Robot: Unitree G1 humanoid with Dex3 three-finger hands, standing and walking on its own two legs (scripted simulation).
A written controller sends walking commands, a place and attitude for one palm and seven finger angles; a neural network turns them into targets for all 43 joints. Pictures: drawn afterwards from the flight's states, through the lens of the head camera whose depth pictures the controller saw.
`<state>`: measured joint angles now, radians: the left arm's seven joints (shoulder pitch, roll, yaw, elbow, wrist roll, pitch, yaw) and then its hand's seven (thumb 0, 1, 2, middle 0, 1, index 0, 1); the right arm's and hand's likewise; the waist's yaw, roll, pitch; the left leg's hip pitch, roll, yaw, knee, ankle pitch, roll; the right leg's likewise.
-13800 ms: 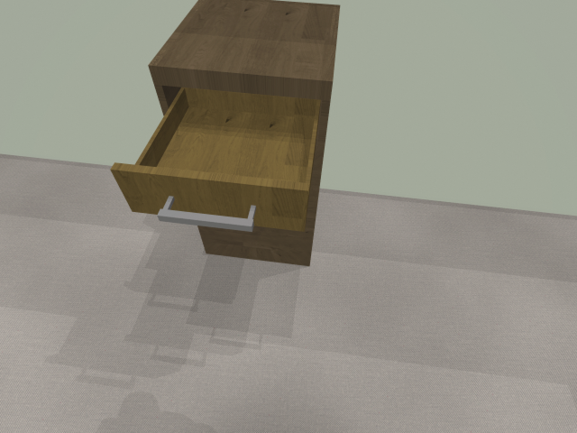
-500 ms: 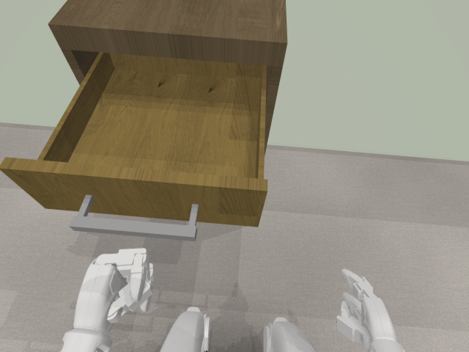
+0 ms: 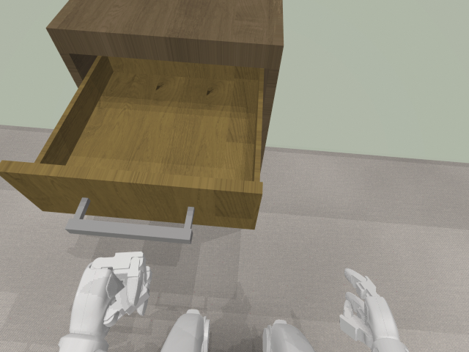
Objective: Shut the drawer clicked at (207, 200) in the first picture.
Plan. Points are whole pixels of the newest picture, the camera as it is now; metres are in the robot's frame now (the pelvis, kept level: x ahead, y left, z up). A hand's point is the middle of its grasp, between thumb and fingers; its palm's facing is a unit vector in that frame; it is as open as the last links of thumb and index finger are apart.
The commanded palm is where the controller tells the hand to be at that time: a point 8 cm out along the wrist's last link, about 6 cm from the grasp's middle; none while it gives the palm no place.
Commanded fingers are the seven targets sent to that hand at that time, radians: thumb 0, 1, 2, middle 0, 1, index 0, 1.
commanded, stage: push the drawer shut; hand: left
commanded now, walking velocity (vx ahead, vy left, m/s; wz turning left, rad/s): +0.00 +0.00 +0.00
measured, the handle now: (133, 219) +0.31 +0.18 +0.05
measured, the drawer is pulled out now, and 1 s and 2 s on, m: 0.28 0.20 0.08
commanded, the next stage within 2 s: none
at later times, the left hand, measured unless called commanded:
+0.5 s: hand (146, 266) +0.25 +0.15 +0.04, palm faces -0.07 -1.00 -0.06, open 2.9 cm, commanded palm +0.26 +0.19 +0.05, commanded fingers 0.00 0.90 0.90 -1.40 -1.60 -1.40 -1.60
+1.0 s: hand (160, 217) +0.32 +0.14 +0.04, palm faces -0.08 -1.00 -0.05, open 3.1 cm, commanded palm +0.32 +0.18 +0.05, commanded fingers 0.00 0.90 0.90 -1.40 -1.60 -1.40 -1.60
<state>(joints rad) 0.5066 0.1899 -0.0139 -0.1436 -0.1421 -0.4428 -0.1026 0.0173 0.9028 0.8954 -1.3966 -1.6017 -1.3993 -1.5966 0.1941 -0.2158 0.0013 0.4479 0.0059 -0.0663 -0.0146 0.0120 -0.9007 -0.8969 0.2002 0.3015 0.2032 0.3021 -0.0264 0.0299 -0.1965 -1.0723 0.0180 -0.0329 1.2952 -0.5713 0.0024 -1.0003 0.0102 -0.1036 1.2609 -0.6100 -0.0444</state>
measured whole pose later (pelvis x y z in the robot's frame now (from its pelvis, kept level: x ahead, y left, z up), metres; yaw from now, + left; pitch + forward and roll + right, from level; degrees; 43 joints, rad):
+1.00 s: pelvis -0.02 +0.02 +0.01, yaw +0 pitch +19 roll -3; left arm -0.15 0.20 0.00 0.36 -0.11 -0.37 -0.03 -0.01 0.87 0.97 -1.40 -1.60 -1.40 -1.60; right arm 0.22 -0.25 0.03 0.57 0.00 -0.04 -0.01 0.01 -0.90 -0.90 0.20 0.30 0.20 0.30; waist -0.06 0.03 -0.16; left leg -1.07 0.00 -0.02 1.23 -0.50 0.03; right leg -1.00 -0.01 -0.09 1.20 -0.53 -0.02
